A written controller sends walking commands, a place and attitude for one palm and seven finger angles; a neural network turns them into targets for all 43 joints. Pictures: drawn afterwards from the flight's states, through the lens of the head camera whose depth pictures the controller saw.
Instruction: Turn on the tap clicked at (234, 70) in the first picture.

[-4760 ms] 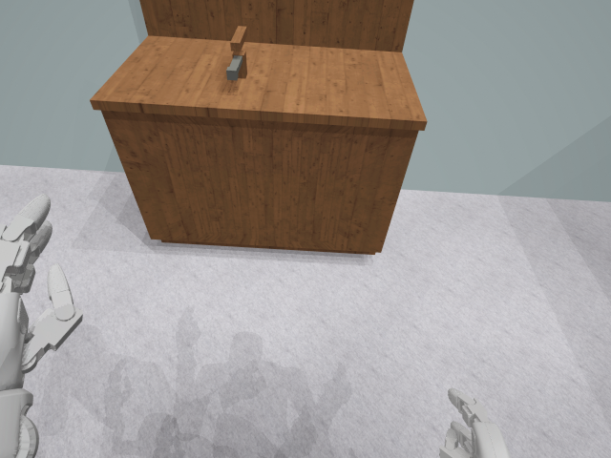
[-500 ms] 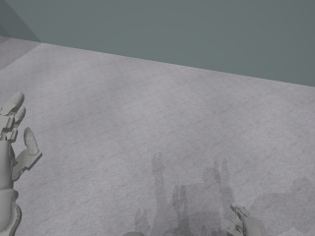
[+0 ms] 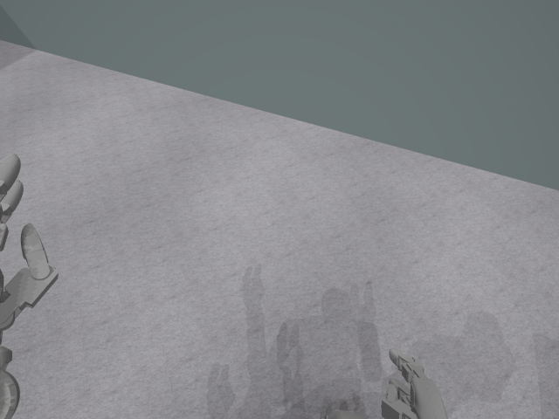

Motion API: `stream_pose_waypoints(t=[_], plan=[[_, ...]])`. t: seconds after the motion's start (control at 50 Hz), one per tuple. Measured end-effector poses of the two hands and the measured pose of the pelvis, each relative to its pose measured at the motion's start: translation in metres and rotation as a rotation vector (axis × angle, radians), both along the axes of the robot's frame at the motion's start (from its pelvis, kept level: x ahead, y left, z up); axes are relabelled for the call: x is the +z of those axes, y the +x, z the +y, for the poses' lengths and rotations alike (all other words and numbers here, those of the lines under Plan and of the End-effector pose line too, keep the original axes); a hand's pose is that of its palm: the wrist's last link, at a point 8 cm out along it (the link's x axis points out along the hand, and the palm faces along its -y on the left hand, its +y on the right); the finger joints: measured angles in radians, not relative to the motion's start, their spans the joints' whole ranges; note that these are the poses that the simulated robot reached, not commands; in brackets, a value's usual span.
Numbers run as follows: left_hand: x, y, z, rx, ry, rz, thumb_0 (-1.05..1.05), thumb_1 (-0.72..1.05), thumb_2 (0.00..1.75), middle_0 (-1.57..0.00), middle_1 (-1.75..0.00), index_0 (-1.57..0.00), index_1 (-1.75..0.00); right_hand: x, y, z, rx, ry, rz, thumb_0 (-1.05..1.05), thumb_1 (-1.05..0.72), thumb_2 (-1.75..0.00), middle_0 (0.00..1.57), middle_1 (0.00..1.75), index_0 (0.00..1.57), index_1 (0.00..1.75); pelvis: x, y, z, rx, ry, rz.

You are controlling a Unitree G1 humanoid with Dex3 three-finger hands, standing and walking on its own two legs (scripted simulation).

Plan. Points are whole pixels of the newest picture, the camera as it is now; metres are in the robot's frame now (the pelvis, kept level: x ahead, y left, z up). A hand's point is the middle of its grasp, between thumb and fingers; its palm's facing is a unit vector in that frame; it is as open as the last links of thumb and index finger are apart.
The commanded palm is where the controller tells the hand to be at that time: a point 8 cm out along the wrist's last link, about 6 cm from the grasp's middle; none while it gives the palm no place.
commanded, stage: turn to face it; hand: left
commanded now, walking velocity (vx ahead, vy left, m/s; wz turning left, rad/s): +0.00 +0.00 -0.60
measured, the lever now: out of the picture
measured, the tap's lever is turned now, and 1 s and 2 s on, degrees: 0 0 0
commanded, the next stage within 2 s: none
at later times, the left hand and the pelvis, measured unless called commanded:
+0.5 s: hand (224, 189) +0.32 +0.10 +0.19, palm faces +0.13 -0.84 -0.52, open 7.4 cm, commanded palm +0.28 +0.17 +0.18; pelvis +0.06 -0.06 +0.00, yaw -14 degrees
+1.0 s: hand (228, 177) +0.34 +0.10 +0.19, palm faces -0.04 -0.89 -0.46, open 7.4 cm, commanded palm +0.32 +0.15 +0.18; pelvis +0.04 -0.01 +0.00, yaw -31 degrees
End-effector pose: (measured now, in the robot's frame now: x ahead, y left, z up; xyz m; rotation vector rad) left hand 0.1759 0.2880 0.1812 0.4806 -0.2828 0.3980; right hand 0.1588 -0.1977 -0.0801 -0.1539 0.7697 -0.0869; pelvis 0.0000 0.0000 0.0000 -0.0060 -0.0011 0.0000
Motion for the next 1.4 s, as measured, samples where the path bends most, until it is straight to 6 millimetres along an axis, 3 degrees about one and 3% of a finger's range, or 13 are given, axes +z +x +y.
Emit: stream_pose_waypoints(t=[0.08, 0.14, 0.24, 0.32, 0.38, 0.46, 0.58, 0.8, 1.04, 1.14, 1.24, 1.32, 1.4], plan=[[0.015, 0.019, -0.030, -0.075, 0.044, -0.008, 0.01, 0.89, 0.90, -0.21, -0.30, -0.21, -0.30, -0.003, 0.024, 0.015, 0.053, 0.069, -0.027, 0.01, -0.90, -0.90, 0.20, 0.30, 0.21, 0.30, 0.001, 0.019, -0.009, -0.029, 0.003, -0.005], [0.024, 0.040, -0.047, -0.100, 0.125, -0.009, 0.01, 0.89, 0.90, -0.21, -0.30, -0.21, -0.30, -0.012, 0.042, 0.008, 0.057, 0.107, -0.041, 0.01, -0.90, -0.90, 0.20, 0.30, 0.21, 0.30, -0.004, 0.034, -0.021, -0.052, 0.004, -0.013], [0.013, 0.078, -0.068, -0.086, 0.174, 0.002, 0.01, 0.89, 0.90, -0.21, -0.30, -0.21, -0.30, -0.041, 0.066, -0.035, 0.019, 0.109, -0.039, 0.01, -0.90, -0.90, 0.20, 0.30, 0.21, 0.31, -0.024, 0.049, -0.043, -0.088, 0.014, -0.032], [-0.005, 0.101, -0.090, -0.131, 0.092, 0.074, 0.01, 0.89, 0.90, -0.21, -0.30, -0.21, -0.30, -0.036, 0.062, -0.082, -0.062, 0.052, -0.008, 0.01, -0.90, -0.90, 0.20, 0.30, 0.21, 0.30, -0.018, 0.048, -0.051, -0.147, 0.045, -0.025], [-0.006, 0.110, -0.113, -0.213, 0.070, 0.106, 0.01, 0.89, 0.90, -0.21, -0.30, -0.21, -0.30, -0.024, 0.047, -0.115, -0.130, -0.005, 0.010, 0.01, -0.90, -0.90, 0.20, 0.30, 0.21, 0.30, -0.011, 0.050, -0.056, -0.177, 0.060, -0.012], [0.017, 0.117, -0.137, -0.328, 0.113, 0.053, 0.01, 0.89, 0.90, -0.21, -0.30, -0.22, -0.30, -0.010, 0.021, -0.149, -0.214, -0.073, 0.040, 0.01, -0.91, -0.90, 0.20, 0.30, 0.20, 0.30, -0.004, 0.055, -0.061, -0.221, 0.076, 0.008], [0.044, 0.133, -0.136, -0.354, 0.198, -0.017, 0.01, 0.89, 0.90, -0.22, -0.30, -0.22, -0.30, -0.004, -0.015, -0.168, -0.346, -0.088, 0.064, 0.01, -0.91, -0.90, 0.19, 0.30, 0.20, 0.30, 0.001, 0.063, -0.058, -0.292, 0.081, 0.030], [-0.005, 0.146, -0.132, -0.392, -0.025, 0.082, 0.01, 0.89, 0.90, -0.21, -0.30, -0.21, -0.30, -0.001, -0.053, -0.121, -0.390, -0.042, 0.109, 0.01, -0.91, -0.90, 0.19, 0.30, 0.20, 0.30, 0.003, 0.053, -0.034, -0.404, 0.072, 0.043], [0.026, 0.157, -0.142, -0.583, 0.084, -0.057, 0.01, 0.89, 0.90, -0.21, -0.30, -0.21, -0.30, 0.003, -0.084, -0.065, -0.498, 0.045, 0.021, 0.01, -0.90, -0.90, 0.20, 0.30, 0.21, 0.30, 0.003, 0.038, -0.008, -0.583, -0.022, 0.025], [0.007, 0.172, -0.185, -0.653, 0.051, 0.025, 0.01, 0.89, 0.90, -0.20, -0.30, -0.21, -0.30, -0.005, -0.116, -0.063, -0.571, 0.083, 0.035, 0.01, -0.90, -0.90, 0.20, 0.30, 0.21, 0.30, 0.003, 0.028, -0.018, -0.665, -0.044, 0.028], [-0.010, 0.166, -0.253, -0.802, 0.088, 0.033, 0.01, 0.90, 0.90, -0.20, -0.30, -0.21, -0.30, -0.023, -0.165, -0.088, -0.649, 0.075, 0.043, 0.01, -0.90, -0.90, 0.20, 0.30, 0.21, 0.30, -0.013, 0.004, -0.038, -0.719, -0.034, 0.026], [-0.001, 0.145, -0.291, -0.953, 0.129, 0.009, 0.01, 0.89, 0.90, -0.21, -0.30, -0.21, -0.30, -0.026, -0.211, -0.113, -0.748, 0.030, 0.111, 0.01, -0.90, -0.90, 0.20, 0.30, 0.21, 0.30, -0.013, -0.010, -0.037, -0.763, -0.013, 0.016], [0.019, 0.135, -0.297, -1.026, 0.228, -0.014, 0.01, 0.89, 0.90, -0.22, -0.30, -0.22, -0.30, -0.015, -0.248, -0.126, -0.861, -0.017, 0.153, 0.01, -0.91, -0.90, 0.20, 0.30, 0.20, 0.30, -0.006, -0.014, -0.036, -0.830, 0.015, 0.015]])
